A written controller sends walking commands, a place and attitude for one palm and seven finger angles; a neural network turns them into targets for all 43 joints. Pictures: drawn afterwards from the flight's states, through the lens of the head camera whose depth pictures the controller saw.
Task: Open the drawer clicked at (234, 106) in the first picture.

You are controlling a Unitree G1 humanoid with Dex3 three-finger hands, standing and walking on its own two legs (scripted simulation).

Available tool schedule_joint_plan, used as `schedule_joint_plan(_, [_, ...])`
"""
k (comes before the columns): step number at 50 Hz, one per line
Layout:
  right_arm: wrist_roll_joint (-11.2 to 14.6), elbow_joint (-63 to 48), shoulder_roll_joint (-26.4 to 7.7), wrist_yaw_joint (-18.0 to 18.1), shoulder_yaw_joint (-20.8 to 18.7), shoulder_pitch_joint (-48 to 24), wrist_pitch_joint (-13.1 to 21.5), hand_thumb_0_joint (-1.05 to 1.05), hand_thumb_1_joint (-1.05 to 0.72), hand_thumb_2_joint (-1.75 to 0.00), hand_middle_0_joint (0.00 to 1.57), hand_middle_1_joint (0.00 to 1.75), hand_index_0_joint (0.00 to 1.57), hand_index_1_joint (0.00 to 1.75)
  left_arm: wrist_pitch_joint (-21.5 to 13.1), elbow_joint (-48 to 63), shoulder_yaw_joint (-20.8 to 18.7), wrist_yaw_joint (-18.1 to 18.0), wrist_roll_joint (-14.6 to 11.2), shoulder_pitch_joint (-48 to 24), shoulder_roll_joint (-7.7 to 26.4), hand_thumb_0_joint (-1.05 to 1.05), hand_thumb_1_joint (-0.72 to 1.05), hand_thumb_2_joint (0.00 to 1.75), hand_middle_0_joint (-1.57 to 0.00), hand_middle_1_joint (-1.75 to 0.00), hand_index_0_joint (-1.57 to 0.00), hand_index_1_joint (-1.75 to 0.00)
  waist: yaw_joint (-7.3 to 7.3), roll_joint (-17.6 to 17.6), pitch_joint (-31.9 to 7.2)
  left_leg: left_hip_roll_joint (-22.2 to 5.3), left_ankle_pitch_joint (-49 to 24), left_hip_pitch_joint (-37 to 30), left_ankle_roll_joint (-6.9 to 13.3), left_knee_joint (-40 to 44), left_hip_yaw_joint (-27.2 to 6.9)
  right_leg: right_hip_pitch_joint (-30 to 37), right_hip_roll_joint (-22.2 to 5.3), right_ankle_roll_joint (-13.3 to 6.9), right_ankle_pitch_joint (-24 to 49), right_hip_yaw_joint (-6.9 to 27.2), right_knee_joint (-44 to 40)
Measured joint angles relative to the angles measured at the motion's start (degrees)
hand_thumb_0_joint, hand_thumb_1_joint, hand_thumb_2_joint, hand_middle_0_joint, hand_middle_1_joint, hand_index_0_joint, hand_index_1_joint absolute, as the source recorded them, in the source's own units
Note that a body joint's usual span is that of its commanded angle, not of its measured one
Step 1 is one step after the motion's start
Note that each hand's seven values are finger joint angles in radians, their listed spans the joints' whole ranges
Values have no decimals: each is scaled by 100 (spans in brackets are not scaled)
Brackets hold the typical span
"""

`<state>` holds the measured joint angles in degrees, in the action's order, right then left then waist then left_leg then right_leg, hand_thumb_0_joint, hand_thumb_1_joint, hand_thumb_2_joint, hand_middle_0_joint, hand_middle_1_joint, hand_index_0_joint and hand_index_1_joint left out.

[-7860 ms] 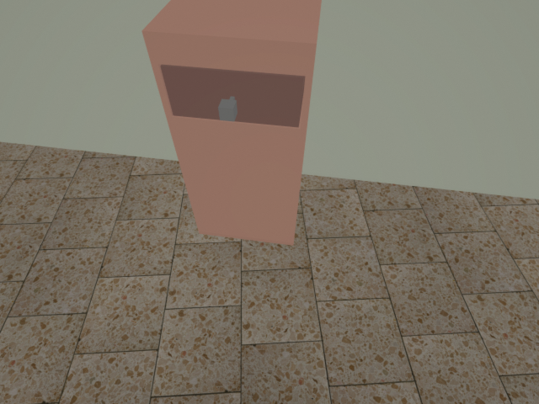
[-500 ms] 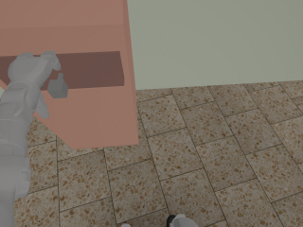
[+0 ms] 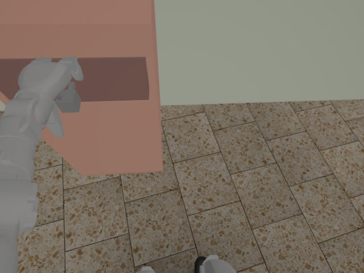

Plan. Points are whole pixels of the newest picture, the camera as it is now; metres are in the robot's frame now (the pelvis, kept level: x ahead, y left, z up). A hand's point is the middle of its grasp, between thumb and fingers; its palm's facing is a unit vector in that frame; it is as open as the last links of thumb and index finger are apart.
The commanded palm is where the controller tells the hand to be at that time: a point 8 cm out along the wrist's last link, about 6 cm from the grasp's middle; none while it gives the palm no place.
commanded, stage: move the hooked fingers above the handle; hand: left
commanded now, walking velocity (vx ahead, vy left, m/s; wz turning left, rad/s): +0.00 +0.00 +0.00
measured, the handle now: (70, 95) +0.54 +0.27 -0.01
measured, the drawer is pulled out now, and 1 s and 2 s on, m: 0.00 0.00 0.00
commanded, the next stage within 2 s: none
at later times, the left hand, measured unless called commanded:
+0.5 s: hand (54, 91) +0.50 +0.27 +0.06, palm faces -0.11 -0.03 -0.99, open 13.8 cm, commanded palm +0.50 +0.27 +0.11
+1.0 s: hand (52, 92) +0.50 +0.27 +0.05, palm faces -0.12 -0.01 -0.99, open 13.8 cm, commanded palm +0.50 +0.27 +0.10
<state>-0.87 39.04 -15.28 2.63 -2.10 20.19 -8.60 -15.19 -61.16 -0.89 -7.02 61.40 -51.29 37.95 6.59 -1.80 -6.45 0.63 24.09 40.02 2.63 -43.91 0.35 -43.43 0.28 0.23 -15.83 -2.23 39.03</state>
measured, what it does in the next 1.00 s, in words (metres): stands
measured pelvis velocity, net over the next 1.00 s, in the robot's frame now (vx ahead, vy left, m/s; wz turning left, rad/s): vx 0.00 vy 0.00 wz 0.00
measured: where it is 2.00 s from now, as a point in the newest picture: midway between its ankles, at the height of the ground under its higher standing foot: outside the picture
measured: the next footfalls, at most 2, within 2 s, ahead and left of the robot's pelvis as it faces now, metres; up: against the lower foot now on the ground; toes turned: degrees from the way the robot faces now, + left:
none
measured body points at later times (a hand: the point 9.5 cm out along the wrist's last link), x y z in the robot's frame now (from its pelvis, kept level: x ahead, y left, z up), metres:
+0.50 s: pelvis +0.00 +0.00 +0.00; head +0.12 +0.01 +0.43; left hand +0.50 +0.27 +0.11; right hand -0.01 -0.28 -0.12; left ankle -0.05 +0.09 -0.71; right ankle +0.02 -0.13 -0.71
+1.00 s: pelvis +0.00 +0.00 +0.00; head +0.12 +0.00 +0.43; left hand +0.50 +0.27 +0.11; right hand -0.02 -0.28 -0.13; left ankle -0.05 +0.09 -0.71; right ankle +0.02 -0.13 -0.71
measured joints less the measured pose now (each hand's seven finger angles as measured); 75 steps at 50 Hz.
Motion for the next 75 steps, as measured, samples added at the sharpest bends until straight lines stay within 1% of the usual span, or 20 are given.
schedule_joint_plan(2, [-41, -2, -10, -6, 18, 8, -4, 0, -90, -90, 20, 30, 20, 30, -145, 91, -186, -156, 55, 5, 45, 0, -48, 30, -32, -120, -32, -120, 72, 19, -20, -6, 42, 101, -2, -92, 11, -109, 5, -2, -37, 10, 94])
schedule_joint_plan(4, [-92, -10, -37, -44, 25, 8, -28, 0, -90, -90, 20, 30, 20, 30, -150, 170, -400, -368, 118, 6, 133, 0, -48, 30, -32, -120, -32, -120, 123, 6, -42, -18, 87, 225, -3, -193, 37, -244, 17, -2, -68, 33, 192])
schedule_joint_plan(6, [-118, -8, -74, -95, 13, 26, -66, 0, -90, -90, 20, 30, 20, 30, -168, 172, -440, -522, 123, 11, 171, 0, -48, 30, -36, -122, -32, -120, 110, -47, -52, -26, 119, 321, 1, -272, 60, -345, 25, 6, -85, 55, 261])
schedule_joint_plan(7, [-121, 5, -92, -124, 10, 32, -88, 0, -90, -90, 20, 30, 20, 30, -112, 165, -412, -613, 124, 17, 151, 0, -48, 30, -37, -123, -33, -121, 85, -79, -53, -29, 128, 350, 5, -295, 71, -375, 28, 15, -86, 66, 278])
schedule_joint_plan(10, [-96, 40, -117, -192, 34, 0, -161, 0, -90, -90, 20, 30, 20, 30, 324, -12, -431, -713, 149, 26, 125, 0, -48, 30, -37, -123, -34, -122, 40, -151, -44, -35, 118, 359, 21, -281, 126, -408, 38, 32, -60, 121, 272])
schedule_joint_plan(13, [-28, 42, -82, -183, 76, -33, -191, 0, -90, -90, 20, 30, 20, 30, 656, -265, -417, -621, 111, 6, 221, 0, -48, 30, -36, -122, -34, -122, 27, -162, 5, -33, 71, 286, 36, -188, 163, -355, 41, 37, -11, 160, 202])
schedule_joint_plan(15, [13, 38, -40, -139, 80, -18, -164, 0, -90, -90, 20, 30, 20, 30, 724, -343, -338, -465, 82, -22, 283, 0, -48, 30, -35, -122, -33, -122, 17, -151, 40, -26, 27, 225, 34, -114, 147, -284, 34, 34, 24, 146, 127])
schedule_joint_plan(18, [49, 52, 16, -56, 57, 45, -93, 0, -90, -90, 20, 30, 20, 30, 591, -296, -138, -195, 39, -70, 310, 0, -48, 30, -34, -121, -33, -121, -11, -122, 64, -14, -22, 136, 25, -29, 80, -153, 19, 27, 60, 82, 11])
schedule_joint_plan(22, [45, 93, 39, 24, 26, 121, -6, 0, -90, -90, 20, 30, 20, 30, 220, -161, 97, -6, -14, -192, 233, 0, -48, 30, -33, -120, -32, -120, 3, -48, 22, 3, -17, 98, 11, -32, -19, -63, -2, 15, 39, -15, -24])
schedule_joint_plan(25, [10, 84, -1, 21, 21, 126, 27, 0, -90, -90, 20, 30, 20, 30, 26, -139, 69, -73, -9, -284, 163, 0, -48, 30, -33, -120, -32, -120, 73, -11, -30, 7, 32, 162, 5, -120, -49, -114, -8, 10, -13, -46, 51])
schedule_joint_plan(27, [-22, 53, -49, -9, 29, 107, 25, 0, -90, -90, 20, 30, 20, 30, 11, -176, -28, -205, 22, -321, 152, 0, -48, 30, -32, -120, -32, -120, 126, -11, -60, 1, 74, 239, 6, -197, -36, -198, -3, 10, -47, -34, 127])
schedule_joint_plan(29, [-55, 16, -96, -40, 30, 114, 3, 0, -90, -90, 20, 30, 20, 30, -6, -164, -135, -375, 78, -271, 135, 0, -48, 30, -34, -121, -33, -121, 117, -36, -80, -5, 108, 309, 11, -264, -11, -281, 3, 15, -73, -9, 201])
schedule_joint_plan(35, [-49, -23, -133, -123, 105, -3, -119, 0, -90, -90, 20, 30, 20, 30, 295, -336, -225, -627, 187, -260, 202, 0, -48, 30, -35, -122, -34, -122, 102, -97, -37, -18, 117, 422, 28, -337, 73, -441, 19, 28, -66, 72, 306])
schedule_joint_plan(41, [1, -40, -39, -90, 121, -7, -99, 0, -90, -90, 20, 30, 20, 30, 545, -420, -217, -390, 122, -295, 309, 0, -48, 30, -33, -121, -33, -121, 111, -100, 12, -25, 39, 385, 13, -236, 83, -408, 28, 16, 9, 83, 213])
schedule_joint_plan(47, [25, 17, -5, -14, 94, 123, -31, 0, -90, -90, 20, 30, 20, 30, 342, -379, -67, -149, 70, -288, 331, 0, -48, 30, -32, -120, -32, -120, 92, -91, 13, -31, 30, 295, 0, -184, 27, -288, 33, 0, 14, 30, 133])
schedule_joint_plan(51, [-1, 50, -23, -5, 66, 185, 2, 0, -90, -90, 20, 30, 20, 30, 154, -297, -56, -169, 62, -300, 276, 0, -48, 30, -32, -120, -32, -120, 110, -77, -10, -28, 58, 320, -8, -221, -8, -298, 28, -7, -22, -4, 162])
schedule_joint_plan(55, [-50, 53, -69, -38, 45, 197, -15, 0, -90, -90, 20, 30, 20, 30, 64, -204, -224, -308, 84, -206, 254, 0, -48, 30, -32, -120, -33, -120, 125, -86, -58, -36, 101, 374, -10, -270, 12, -367, 37, -6, -59, 16, 221])
schedule_joint_plan(62, [-64, 72, -100, -122, 54, 96, -98, 0, -90, -90, 20, 30, 20, 30, 235, -162, -311, -513, 120, -69, 188, 0, -48, 30, -33, -120, -33, -121, 75, -123, -61, -49, 115, 345, 1, -253, 64, -369, 54, 3, -65, 68, 226])
schedule_joint_plan(69, [-19, 36, -58, -112, 51, 14, -105, 0, -90, -90, 20, 30, 20, 30, 453, -202, -279, -404, 65, -15, 234, 0, -48, 30, -32, -120, -32, -121, 20, -136, -50, -51, 67, 191, -3, -116, 73, -221, 60, 2, -22, 81, 101])
schedule_joint_plan(75, [27, 24, -18, -55, 12, 41, -49, 0, -90, -90, 20, 30, 20, 30, 350, -198, -10, -190, 42, -47, 181, 0, -48, 30, -32, -120, -32, -120, -32, -102, -36, -30, 39, 101, -11, -49, 5, -97, 36, -3, -17, 17, 23])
